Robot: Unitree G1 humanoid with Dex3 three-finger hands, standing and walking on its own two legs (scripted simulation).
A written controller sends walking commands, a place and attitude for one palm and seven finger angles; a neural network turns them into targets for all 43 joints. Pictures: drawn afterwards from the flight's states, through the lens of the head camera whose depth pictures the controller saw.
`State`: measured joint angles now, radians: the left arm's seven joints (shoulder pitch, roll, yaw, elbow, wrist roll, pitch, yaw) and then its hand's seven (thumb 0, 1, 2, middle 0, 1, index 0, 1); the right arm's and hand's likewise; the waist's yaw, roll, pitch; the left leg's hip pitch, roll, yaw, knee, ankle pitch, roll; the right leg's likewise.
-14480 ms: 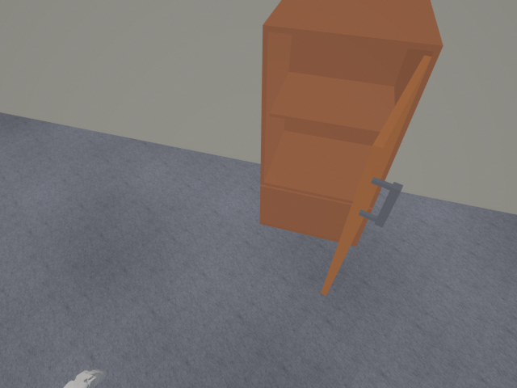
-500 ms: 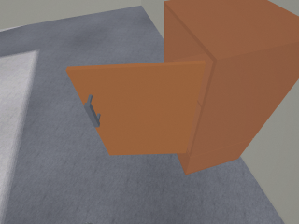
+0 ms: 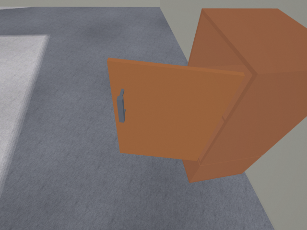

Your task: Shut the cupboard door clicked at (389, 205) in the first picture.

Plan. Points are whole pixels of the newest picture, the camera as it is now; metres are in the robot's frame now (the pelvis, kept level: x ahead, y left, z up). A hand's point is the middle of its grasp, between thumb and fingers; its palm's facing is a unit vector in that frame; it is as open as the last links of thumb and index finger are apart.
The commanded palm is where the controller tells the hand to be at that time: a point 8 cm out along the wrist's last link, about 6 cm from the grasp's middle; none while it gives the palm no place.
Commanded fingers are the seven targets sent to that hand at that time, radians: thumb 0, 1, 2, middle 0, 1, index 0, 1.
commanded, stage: come to a stop and stand still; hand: left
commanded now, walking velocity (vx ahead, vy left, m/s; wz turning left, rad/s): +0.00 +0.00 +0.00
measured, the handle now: (122, 106) +0.51 +0.17 -0.04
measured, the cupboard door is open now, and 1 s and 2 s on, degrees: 74 74 74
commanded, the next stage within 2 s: look again from close up in 0.76 s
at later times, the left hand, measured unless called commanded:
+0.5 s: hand out of the picture -0.04 +0.15 -0.17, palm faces +0.02 -0.98 -0.17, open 7.4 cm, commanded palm none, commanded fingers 0.00 0.90 0.90 -0.20 -0.30 -0.20 -0.30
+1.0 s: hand out of the picture -0.07 +0.15 -0.18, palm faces +0.01 -0.99 -0.16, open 7.4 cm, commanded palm none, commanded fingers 0.00 0.90 0.90 -0.20 -0.30 -0.20 -0.30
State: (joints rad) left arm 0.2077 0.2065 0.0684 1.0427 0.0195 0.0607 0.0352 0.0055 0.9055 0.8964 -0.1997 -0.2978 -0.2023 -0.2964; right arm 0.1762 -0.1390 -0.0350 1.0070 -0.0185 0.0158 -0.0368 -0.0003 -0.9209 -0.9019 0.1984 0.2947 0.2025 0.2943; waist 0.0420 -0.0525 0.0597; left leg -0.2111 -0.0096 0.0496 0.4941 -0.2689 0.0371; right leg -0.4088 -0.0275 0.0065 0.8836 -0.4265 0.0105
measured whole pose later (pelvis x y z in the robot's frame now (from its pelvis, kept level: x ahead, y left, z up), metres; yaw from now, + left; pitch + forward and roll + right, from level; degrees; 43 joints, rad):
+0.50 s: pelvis -0.04 -0.01 +0.01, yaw -1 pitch -3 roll +0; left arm 0.28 0.13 0.00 1.14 0.01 0.01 0.04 0.01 0.91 0.90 -0.20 -0.30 -0.20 -0.30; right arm 0.30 -0.14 -0.02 1.15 0.00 0.01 -0.03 0.00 -0.92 -0.90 0.20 0.29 0.20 0.29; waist -0.01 -0.01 0.03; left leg -0.18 0.00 0.07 0.39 -0.15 0.02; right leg -0.10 0.00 -0.03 0.41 -0.27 -0.02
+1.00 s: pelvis -0.05 +0.00 +0.00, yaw -1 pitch -1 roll -2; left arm 0.35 0.09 -0.01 1.12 0.02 -0.03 0.05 0.00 0.90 0.90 -0.20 -0.30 -0.20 -0.30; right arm 0.33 -0.12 -0.01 1.09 -0.02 -0.01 -0.02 0.01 -0.92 -0.90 0.20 0.29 0.20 0.29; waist -0.02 0.04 0.03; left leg -0.31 0.02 0.05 0.55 -0.22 0.03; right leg -0.17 0.02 -0.05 0.49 -0.30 -0.02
